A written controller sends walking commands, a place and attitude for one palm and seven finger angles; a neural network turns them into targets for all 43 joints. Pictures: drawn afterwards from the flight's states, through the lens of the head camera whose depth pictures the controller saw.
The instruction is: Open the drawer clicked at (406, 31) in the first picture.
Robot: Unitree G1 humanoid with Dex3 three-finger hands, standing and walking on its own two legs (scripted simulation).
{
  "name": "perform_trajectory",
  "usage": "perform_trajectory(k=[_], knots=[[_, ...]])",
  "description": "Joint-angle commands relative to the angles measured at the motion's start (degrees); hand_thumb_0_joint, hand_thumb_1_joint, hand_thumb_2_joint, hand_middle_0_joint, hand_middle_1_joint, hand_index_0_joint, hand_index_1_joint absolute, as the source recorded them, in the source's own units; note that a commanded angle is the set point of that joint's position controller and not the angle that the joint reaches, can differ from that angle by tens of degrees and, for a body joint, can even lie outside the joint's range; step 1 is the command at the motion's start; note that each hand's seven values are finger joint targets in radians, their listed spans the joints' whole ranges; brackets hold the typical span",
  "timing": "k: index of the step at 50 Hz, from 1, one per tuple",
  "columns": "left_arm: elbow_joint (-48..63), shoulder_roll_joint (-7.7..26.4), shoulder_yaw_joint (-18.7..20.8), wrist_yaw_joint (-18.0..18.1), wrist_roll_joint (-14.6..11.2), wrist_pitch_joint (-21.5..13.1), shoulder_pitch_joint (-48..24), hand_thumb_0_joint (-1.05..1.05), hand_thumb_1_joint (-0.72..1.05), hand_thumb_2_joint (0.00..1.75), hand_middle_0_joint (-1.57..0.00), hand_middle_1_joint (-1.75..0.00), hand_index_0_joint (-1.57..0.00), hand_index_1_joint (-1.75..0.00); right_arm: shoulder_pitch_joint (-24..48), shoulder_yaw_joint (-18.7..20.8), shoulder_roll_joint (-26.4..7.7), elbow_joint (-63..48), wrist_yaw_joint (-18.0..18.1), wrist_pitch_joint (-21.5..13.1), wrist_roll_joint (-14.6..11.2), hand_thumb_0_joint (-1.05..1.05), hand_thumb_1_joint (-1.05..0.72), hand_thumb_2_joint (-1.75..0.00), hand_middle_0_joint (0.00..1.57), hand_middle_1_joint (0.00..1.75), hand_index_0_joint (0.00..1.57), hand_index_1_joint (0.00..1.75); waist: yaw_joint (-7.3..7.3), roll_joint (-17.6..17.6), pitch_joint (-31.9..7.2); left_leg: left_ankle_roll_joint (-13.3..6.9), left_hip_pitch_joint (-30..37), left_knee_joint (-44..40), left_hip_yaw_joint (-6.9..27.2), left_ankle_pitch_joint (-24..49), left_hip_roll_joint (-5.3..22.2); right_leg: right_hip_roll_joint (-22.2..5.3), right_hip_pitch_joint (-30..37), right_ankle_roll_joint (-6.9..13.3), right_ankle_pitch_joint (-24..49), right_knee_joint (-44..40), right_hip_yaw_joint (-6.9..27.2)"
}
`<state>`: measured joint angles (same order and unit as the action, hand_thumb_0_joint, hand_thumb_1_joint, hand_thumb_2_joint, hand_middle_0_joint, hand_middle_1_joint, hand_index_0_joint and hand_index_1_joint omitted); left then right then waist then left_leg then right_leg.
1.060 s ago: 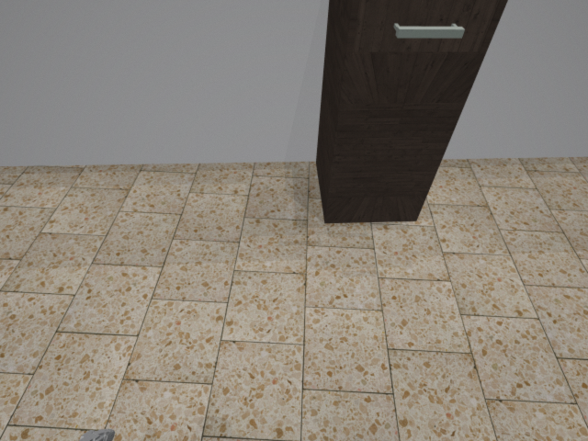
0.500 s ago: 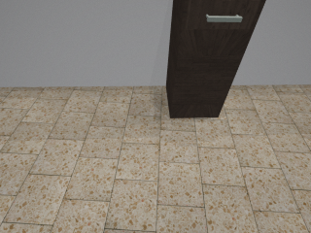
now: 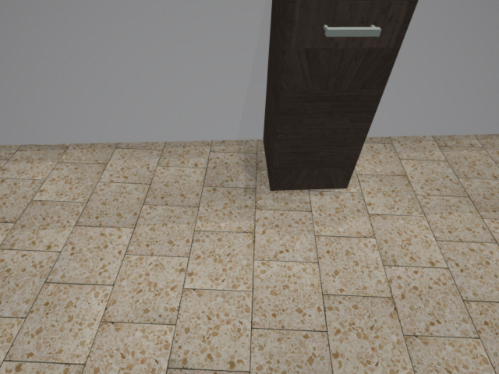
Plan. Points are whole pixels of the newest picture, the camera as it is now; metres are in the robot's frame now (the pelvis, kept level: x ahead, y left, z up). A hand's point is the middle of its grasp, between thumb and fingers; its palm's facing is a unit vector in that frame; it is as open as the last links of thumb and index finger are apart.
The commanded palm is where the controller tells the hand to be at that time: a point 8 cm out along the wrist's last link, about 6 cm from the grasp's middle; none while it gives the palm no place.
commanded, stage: look at it before walking up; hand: left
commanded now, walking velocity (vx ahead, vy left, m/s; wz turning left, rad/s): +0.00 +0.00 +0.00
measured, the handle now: (351, 29) +1.17 -0.29 +0.09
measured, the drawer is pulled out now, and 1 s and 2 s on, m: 0.00 0.00 0.00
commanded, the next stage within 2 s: walk to a spot facing it in 0.38 s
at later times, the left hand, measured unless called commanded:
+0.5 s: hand out of the picture +0.07 +0.25 -0.16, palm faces -0.02 -0.94 -0.33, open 7.4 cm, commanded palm none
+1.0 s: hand out of the picture +0.05 +0.16 -0.17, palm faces -0.16 -0.96 -0.24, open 7.4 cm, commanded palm none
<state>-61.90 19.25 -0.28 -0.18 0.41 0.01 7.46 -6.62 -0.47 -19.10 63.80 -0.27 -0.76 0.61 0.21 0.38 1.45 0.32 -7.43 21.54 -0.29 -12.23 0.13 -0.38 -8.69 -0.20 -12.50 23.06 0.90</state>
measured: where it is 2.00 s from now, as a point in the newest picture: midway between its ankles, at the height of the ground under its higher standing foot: outside the picture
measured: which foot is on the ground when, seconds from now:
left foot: down 0.00-0.84, up 0.86-1.00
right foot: down 0.00-1.00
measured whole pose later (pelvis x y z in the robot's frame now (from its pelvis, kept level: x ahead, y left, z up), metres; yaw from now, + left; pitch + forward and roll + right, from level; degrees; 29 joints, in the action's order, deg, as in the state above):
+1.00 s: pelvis -0.02 -0.02 -0.01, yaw -13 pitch +0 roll +1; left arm -53.1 10.6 2.0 -0.1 0.8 2.4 15.5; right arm -7.7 2.8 -13.1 55.2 0.5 3.0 0.8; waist -1.8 -0.8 5.5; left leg 3.0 -26.4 62.0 -0.4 -22.9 2.1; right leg 3.9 -18.9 3.9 -14.1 32.9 2.6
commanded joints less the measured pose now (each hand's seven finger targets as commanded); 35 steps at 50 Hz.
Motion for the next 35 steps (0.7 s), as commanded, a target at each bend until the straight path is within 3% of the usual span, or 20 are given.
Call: perform_trajectory(k=[1, 25, 26, 28, 29, 32, 35], knots=[[3.7, 12.0, 2.2, 0.9, 0.3, -1.4, -2.4, 0.0, 0.9, 0.9, -0.2, -0.3, -0.2, -0.3, 3.2, 2.5, -12.1, -3.7, 0.9, -1.2, -0.1, 0.0, -0.9, -0.9, 0.2, 0.3, 0.2, 0.3, -0.3, -0.3, -1.9, -2.0, -0.6, -3.7, 5.5, 6.0, 6.4, -6.2, -0.7, 1.9, 6.0, -4.5, 6.0], [3.3, 12.4, 2.3, 0.8, 0.2, -1.5, -2.1, 0.0, 0.9, 0.9, -0.2, -0.3, -0.2, -0.3, 3.2, 2.5, -12.6, -3.4, 1.2, -1.3, -0.2, 0.0, -0.9, -0.9, 0.2, 0.3, 0.2, 0.3, -0.2, -0.4, -3.3, -1.7, 1.9, -3.5, 4.9, 9.9, 7.0, -6.1, 0.2, 2.0, 11.0, -4.1, 5.9], [3.6, 11.7, 2.4, 0.8, 0.2, -1.2, -1.7, 0.0, 0.9, 0.9, -0.2, -0.3, -0.2, -0.3, 2.8, 2.6, -11.9, -3.5, 1.3, -1.2, -0.1, 0.0, -0.9, -0.9, 0.2, 0.3, 0.2, 0.3, -0.23, -0.4, -3.2, -1.7, 2.4, -2.4, 4.0, 10.4, 7.2, -6.0, -0.7, 2.0, 12.5, -3.4, 6.2], [3.8, 7.0, 1.9, 1.1, 0.2, 0.2, 0.6, 0.0, 0.9, 0.9, -0.2, -0.3, -0.2, -0.3, -0.3, 1.9, -6.6, -3.7, 1.5, -0.3, 0.0, 0.0, -0.9, -0.9, 0.2, 0.3, 0.2, 0.3, 0.17, -0.3, -3.4, -0.8, 2.2, 0.2, 1.9, 11.2, 7.4, -5.6, -2.3, 1.6, 15.6, -0.4, 6.9], [4.2, 6.0, 1.8, 1.1, 0.3, 0.8, 1.6, 0.0, 0.9, 0.9, -0.2, -0.3, -0.2, -0.3, -1.2, 1.9, -5.5, -4.1, 1.7, 0.2, 0.0, 0.0, -0.9, -0.9, 0.2, 0.3, 0.2, 0.3, 0.17, -0.5, -2.8, -0.6, 1.8, 0.9, 1.2, 11.2, 7.7, -5.3, -3.5, 1.4, 16.3, 1.0, 7.0], [6.7, 5.9, 2.6, 0.9, 0.5, 1.8, 3.0, 0.0, 0.9, 0.9, -0.2, -0.3, -0.2, -0.3, -2.1, 3.3, -6.6, -6.7, 2.1, 1.0, 0.1, 0.0, -0.9, -0.9, 0.2, 0.3, 0.2, 0.3, 0.18, -1.4, -2.7, -1.5, 1.6, 3.1, 0.9, 10.3, 9.6, -3.4, -7.8, 1.4, 16.0, 6.0, 7.0], [9.2, 4.7, 3.2, 0.4, 0.7, 2.3, 4.2, 0.0, 0.9, 0.9, -0.2, -0.3, -0.2, -0.3, -1.3, 4.4, -7.3, -9.4, 2.2, 1.3, 0.2, 0.0, -0.9, -0.9, 0.2, 0.3, 0.2, 0.3, -0.19, -5.1, -2.4, -3.8, -0.6, 2.5, 2.8, 8.3, 13.2, -0.7, -11.2, 0.7, 10.4, 13.6, 5.3]])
